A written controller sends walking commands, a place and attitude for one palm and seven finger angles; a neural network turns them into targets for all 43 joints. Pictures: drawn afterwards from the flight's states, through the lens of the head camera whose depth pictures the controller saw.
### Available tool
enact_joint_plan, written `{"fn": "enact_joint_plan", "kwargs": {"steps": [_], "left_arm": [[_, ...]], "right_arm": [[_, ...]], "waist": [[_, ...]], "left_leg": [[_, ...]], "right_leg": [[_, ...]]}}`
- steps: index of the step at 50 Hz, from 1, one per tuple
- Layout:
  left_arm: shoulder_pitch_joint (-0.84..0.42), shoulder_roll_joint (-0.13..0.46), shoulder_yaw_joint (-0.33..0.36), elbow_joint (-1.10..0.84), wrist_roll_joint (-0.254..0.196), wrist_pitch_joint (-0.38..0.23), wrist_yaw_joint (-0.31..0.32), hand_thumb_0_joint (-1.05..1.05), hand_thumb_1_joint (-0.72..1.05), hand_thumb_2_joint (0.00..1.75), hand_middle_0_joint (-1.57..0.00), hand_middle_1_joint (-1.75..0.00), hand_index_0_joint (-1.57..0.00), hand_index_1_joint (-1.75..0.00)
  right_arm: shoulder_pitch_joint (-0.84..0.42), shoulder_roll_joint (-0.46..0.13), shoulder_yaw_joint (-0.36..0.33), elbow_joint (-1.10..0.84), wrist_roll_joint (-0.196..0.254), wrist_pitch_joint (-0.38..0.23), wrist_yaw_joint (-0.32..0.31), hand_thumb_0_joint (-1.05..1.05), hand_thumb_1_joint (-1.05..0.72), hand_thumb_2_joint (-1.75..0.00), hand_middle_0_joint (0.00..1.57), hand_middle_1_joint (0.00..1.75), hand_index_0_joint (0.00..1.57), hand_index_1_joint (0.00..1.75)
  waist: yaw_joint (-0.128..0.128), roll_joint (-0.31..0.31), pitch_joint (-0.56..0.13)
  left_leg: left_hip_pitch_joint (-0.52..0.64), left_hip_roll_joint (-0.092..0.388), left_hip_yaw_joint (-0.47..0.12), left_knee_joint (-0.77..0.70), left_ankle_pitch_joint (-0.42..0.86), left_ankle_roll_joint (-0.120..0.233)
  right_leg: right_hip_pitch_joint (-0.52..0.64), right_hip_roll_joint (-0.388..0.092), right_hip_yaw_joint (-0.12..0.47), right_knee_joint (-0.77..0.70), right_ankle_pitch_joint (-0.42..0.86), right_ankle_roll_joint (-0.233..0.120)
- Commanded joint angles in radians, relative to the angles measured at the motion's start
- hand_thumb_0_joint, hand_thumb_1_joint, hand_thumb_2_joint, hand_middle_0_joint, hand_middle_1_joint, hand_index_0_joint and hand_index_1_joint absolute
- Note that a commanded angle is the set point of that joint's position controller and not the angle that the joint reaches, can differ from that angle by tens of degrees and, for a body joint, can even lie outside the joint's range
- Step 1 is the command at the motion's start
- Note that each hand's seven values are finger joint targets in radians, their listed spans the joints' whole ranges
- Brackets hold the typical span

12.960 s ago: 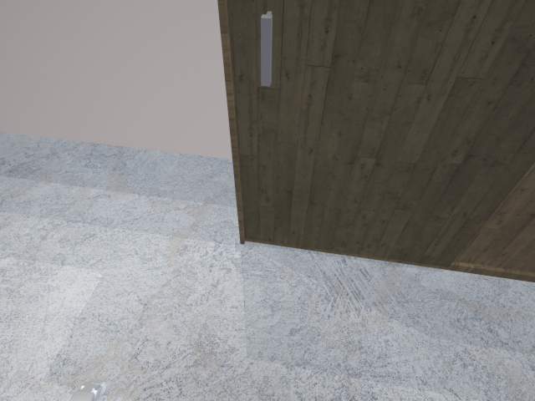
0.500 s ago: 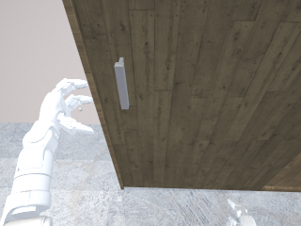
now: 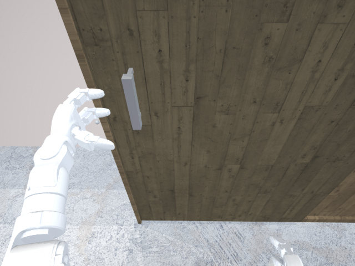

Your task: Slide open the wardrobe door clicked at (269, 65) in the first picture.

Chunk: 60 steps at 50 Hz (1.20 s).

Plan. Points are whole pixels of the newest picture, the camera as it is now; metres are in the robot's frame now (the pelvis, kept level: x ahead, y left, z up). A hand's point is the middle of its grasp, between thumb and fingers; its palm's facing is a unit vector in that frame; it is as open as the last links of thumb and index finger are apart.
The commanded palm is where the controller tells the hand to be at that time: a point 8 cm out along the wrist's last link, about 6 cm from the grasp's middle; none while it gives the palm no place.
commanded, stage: move the hooked fingers beside the handle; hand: left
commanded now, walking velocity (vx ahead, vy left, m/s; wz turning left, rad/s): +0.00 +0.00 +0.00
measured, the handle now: (134, 99) +0.48 +0.14 +0.14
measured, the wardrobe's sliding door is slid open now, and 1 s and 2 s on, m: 0.00 0.00 0.00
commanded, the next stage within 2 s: feel for the door with the fingertips in 1.12 s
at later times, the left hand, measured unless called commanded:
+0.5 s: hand (108, 111) +0.43 +0.20 +0.14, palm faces +0.06 -1.00 -0.01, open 14.0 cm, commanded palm +0.39 +0.25 +0.14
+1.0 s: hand (107, 114) +0.41 +0.19 +0.14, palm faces +0.03 -1.00 +0.02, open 14.0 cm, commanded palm +0.39 +0.25 +0.14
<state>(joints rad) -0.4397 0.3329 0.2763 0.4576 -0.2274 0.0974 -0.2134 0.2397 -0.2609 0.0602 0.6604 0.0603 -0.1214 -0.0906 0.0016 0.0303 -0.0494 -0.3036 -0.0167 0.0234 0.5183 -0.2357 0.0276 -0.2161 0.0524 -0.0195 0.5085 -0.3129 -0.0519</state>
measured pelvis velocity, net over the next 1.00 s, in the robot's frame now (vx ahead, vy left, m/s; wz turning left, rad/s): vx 0.00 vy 0.02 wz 0.00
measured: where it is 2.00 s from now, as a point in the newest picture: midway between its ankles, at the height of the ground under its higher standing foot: outside the picture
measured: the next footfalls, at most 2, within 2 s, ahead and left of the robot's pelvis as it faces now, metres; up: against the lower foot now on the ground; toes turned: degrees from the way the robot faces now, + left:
none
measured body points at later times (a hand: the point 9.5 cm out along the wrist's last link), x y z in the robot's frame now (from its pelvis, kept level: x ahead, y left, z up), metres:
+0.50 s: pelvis -0.01 +0.00 +0.00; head +0.01 -0.01 +0.44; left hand +0.42 +0.25 +0.14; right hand +0.08 -0.26 -0.11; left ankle +0.02 +0.10 -0.73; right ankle -0.03 -0.08 -0.74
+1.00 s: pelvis +0.00 +0.02 -0.01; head +0.01 +0.01 +0.44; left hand +0.41 +0.25 +0.15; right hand +0.12 -0.23 -0.10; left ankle +0.02 +0.10 -0.74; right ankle -0.03 -0.08 -0.73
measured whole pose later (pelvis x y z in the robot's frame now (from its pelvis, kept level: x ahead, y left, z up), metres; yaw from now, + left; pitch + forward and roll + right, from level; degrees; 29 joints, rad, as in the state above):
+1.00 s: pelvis +0.00 +0.02 -0.01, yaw +0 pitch +4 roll -1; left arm -0.60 0.30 0.24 0.67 -0.18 -0.03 -0.16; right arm 0.28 -0.26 0.04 0.66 0.05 -0.11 -0.06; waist -0.03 0.03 -0.06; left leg -0.38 -0.03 0.03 0.59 -0.26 0.05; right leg -0.29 0.04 -0.01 0.56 -0.33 -0.03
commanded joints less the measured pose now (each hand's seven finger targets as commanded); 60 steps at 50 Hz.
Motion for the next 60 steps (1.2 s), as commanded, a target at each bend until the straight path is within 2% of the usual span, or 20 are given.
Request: {"fn": "enact_joint_plan", "kwargs": {"steps": [1,4,11,15,17,19,21,25,27,29,35,38,41,42,48,51,52,56,57,60], "left_arm": [[-0.408,0.293,0.122,-0.157,-0.009,-0.089,-0.001,0.0,-0.5,0.3,-0.3,-1.2,-0.3,-1.2],[-0.496,0.265,0.067,-0.104,0.0,-0.094,-0.013,0.0,-0.5,0.3,-0.3,-1.2,-0.3,-1.2],[-0.631,0.21,0.002,-0.076,-0.011,-0.153,-0.029,0.0,-0.5,0.3,-0.3,-1.2,-0.3,-1.2],[-0.645,0.283,0.075,0.063,-0.001,-0.159,0.007,0.0,-0.5,0.3,-0.3,-1.2,-0.3,-1.2],[-0.606,0.337,0.126,0.113,0.015,-0.164,0.026,0.0,-0.5,0.3,-0.3,-1.2,-0.3,-1.2],[-0.614,0.362,0.134,0.148,0.037,-0.174,0.037,0.0,-0.5,0.3,-0.3,-1.2,-0.3,-1.2],[-0.635,0.333,0.107,0.12,0.054,-0.2,0.036,0.0,-0.5,0.3,-0.3,-1.2,-0.3,-1.2],[-0.632,0.314,0.096,0.061,0.036,-0.251,0.012,0.0,-0.5,0.3,-0.3,-1.2,-0.3,-1.2],[-0.606,0.316,0.112,0.071,0.016,-0.254,-0.003,0.0,-0.5,0.3,-0.3,-1.2,-0.3,-1.2],[-0.578,0.321,0.124,0.095,0.008,-0.24,-0.015,0.0,-0.5,0.3,-0.3,-1.2,-0.3,-1.2],[-0.576,0.23,0.037,0.01,0.021,-0.214,-0.015,0.0,-0.5,0.3,-0.3,-1.2,-0.3,-1.2],[-0.619,0.216,0.025,-0.021,0.007,-0.216,-0.001,0.0,-0.5,0.3,-0.3,-1.2,-0.3,-1.2],[-0.607,0.185,0.014,-0.069,0.004,-0.218,0.018,0.0,-0.5,0.3,-0.3,-1.2,-0.3,-1.2],[-0.606,0.203,0.027,-0.053,0.006,-0.218,0.028,0.0,-0.5,0.3,-0.3,-1.2,-0.3,-1.2],[-0.593,0.179,0.01,0.013,0.04,-0.183,0.065,0.0,-0.5,0.3,-0.3,-1.2,-0.3,-1.2],[-0.625,0.199,0.027,0.048,0.042,-0.174,0.065,0.0,-0.5,0.3,-0.3,-1.2,-0.3,-1.2],[-0.619,0.232,0.051,0.034,0.043,-0.184,0.067,0.0,-0.5,0.3,-0.3,-1.2,-0.3,-1.2],[-0.698,0.177,-0.006,-0.034,0.041,-0.217,0.057,0.0,-0.5,0.3,-0.3,-1.2,-0.3,-1.2],[-0.678,0.186,0.004,-0.029,0.039,-0.226,0.056,0.0,-0.5,0.3,-0.3,-1.2,-0.3,-1.2],[-0.63,0.158,-0.009,-0.013,0.026,-0.22,0.043,0.0,-0.5,0.3,-0.3,-1.2,-0.3,-1.2]], "right_arm": [[-0.051,-0.131,-0.05,-0.133,-0.004,-0.037,-0.007,0.0,-0.9,-0.9,0.2,0.3,0.2,0.3],[-0.04,-0.133,-0.048,-0.127,0.002,-0.03,-0.009,0.0,-0.9,-0.9,0.2,0.3,0.2,0.3],[0.0,-0.141,-0.06,-0.112,0.002,-0.05,-0.007,0.0,-0.9,-0.9,0.2,0.3,0.2,0.3],[0.031,-0.152,-0.06,-0.086,-0.006,-0.043,-0.004,0.0,-0.9,-0.9,0.2,0.3,0.2,0.3],[0.042,-0.156,-0.063,-0.088,-0.01,-0.036,0.002,0.0,-0.9,-0.9,0.2,0.3,0.2,0.3],[0.048,-0.152,-0.059,-0.093,-0.011,-0.026,0.008,0.0,-0.9,-0.9,0.2,0.3,0.2,0.3],[0.06,-0.147,-0.063,-0.104,-0.012,-0.023,0.015,0.0,-0.9,-0.9,0.2,0.3,0.2,0.3],[0.072,-0.15,-0.071,-0.124,-0.009,-0.025,0.02,0.0,-0.9,-0.9,0.2,0.3,0.2,0.3],[0.082,-0.157,-0.074,-0.125,-0.01,-0.028,0.018,0.0,-0.9,-0.9,0.2,0.3,0.2,0.3],[0.083,-0.16,-0.074,-0.121,-0.008,-0.026,0.014,0.0,-0.9,-0.9,0.2,0.3,0.2,0.3],[0.077,-0.151,-0.076,-0.124,-0.004,-0.031,0.021,0.0,-0.9,-0.9,0.2,0.3,0.2,0.3],[0.073,-0.154,-0.077,-0.118,-0.004,-0.034,0.018,0.0,-0.9,-0.9,0.2,0.3,0.2,0.3],[0.061,-0.152,-0.078,-0.116,-0.009,-0.043,0.02,0.0,-0.9,-0.9,0.2,0.3,0.2,0.3],[0.066,-0.155,-0.076,-0.112,-0.01,-0.041,0.018,0.0,-0.9,-0.9,0.2,0.3,0.2,0.3],[0.038,-0.145,-0.065,-0.113,-0.011,-0.028,0.022,0.0,-0.9,-0.9,0.2,0.3,0.2,0.3],[0.036,-0.144,-0.062,-0.115,-0.012,-0.017,0.018,0.0,-0.9,-0.9,0.2,0.3,0.2,0.3],[0.037,-0.148,-0.063,-0.121,-0.013,-0.015,0.016,0.0,-0.9,-0.9,0.2,0.3,0.2,0.3],[0.036,-0.139,-0.061,-0.125,-0.015,-0.022,0.018,0.0,-0.9,-0.9,0.2,0.3,0.2,0.3],[0.041,-0.141,-0.065,-0.124,-0.014,-0.024,0.017,0.0,-0.9,-0.9,0.2,0.3,0.2,0.3],[0.038,-0.141,-0.064,-0.117,-0.012,-0.03,0.02,0.0,-0.9,-0.9,0.2,0.3,0.2,0.3]], "waist": [[0.007,-0.033,-0.249],[-0.027,0.002,-0.195],[-0.049,0.01,-0.275],[-0.044,-0.073,-0.247],[-0.02,-0.074,-0.264],[-0.018,-0.048,-0.258],[-0.018,0.024,-0.291],[-0.024,0.023,-0.347],[-0.029,-0.053,-0.339],[-0.027,-0.074,-0.31],[-0.033,0.064,-0.289],[-0.048,0.008,-0.283],[-0.037,0.04,-0.335],[-0.04,-0.003,-0.312],[-0.031,0.003,-0.245],[-0.036,-0.036,-0.245],[-0.026,-0.026,-0.265],[-0.042,0.036,-0.339],[-0.04,0.005,-0.34],[-0.034,0.032,-0.334]], "left_leg": [[0.149,0.012,-0.021,-0.019,0.22,0.027],[0.13,0.013,-0.019,-0.013,0.171,0.031],[0.185,0.015,-0.041,0.01,0.172,0.029],[0.106,0.013,-0.04,0.007,0.121,0.033],[0.074,0.01,-0.033,0.011,0.119,0.035],[0.041,0.009,-0.028,0.008,0.111,0.033],[0.079,0.011,-0.026,0.017,0.147,0.029],[0.124,0.018,-0.024,0.028,0.199,0.03],[0.119,0.02,-0.023,0.032,0.205,0.038],[0.094,0.02,-0.018,0.023,0.18,0.038],[0.179,0.028,-0.042,0.027,0.226,0.025],[0.193,0.035,-0.058,0.024,0.224,0.024],[0.255,0.039,-0.072,0.025,0.255,0.012],[0.231,0.039,-0.073,0.024,0.244,0.015],[0.181,0.036,-0.073,0.004,0.202,0.011],[0.16,0.034,-0.069,0.001,0.164,0.014],[0.162,0.033,-0.065,0.005,0.172,0.015],[0.242,0.037,-0.078,0.016,0.234,0.004],[0.245,0.04,-0.079,0.022,0.252,0.006],[0.251,0.04,-0.078,0.019,0.257,0.002]], "right_leg": [[0.004,-0.048,0.047,-0.053,0.419,0.037],[-0.049,-0.05,0.054,-0.064,0.368,0.042],[-0.093,-0.037,0.042,-0.052,0.323,0.033],[-0.091,-0.042,0.048,-0.054,0.288,0.043],[-0.064,-0.045,0.057,-0.044,0.295,0.045],[-0.056,-0.051,0.061,-0.036,0.295,0.043],[-0.066,-0.044,0.054,-0.021,0.321,0.032],[-0.05,-0.031,0.052,-0.007,0.378,0.029],[-0.041,-0.026,0.049,-0.011,0.396,0.035],[-0.045,-0.028,0.051,-0.015,0.389,0.04],[-0.132,-0.021,0.028,-0.014,0.328,0.023],[-0.147,-0.015,0.017,-0.019,0.305,0.024],[-0.157,-0.013,0.013,-0.012,0.295,0.02],[-0.151,-0.012,0.009,-0.017,0.287,0.021],[-0.157,-0.021,0.008,-0.02,0.254,0.018],[-0.146,-0.022,0.012,-0.027,0.241,0.018],[-0.128,-0.022,0.015,-0.025,0.247,0.016],[-0.141,-0.02,0.013,-0.013,0.275,0.013],[-0.135,-0.016,0.014,-0.015,0.285,0.014],[-0.141,-0.016,0.01,-0.016,0.288,0.014]]}}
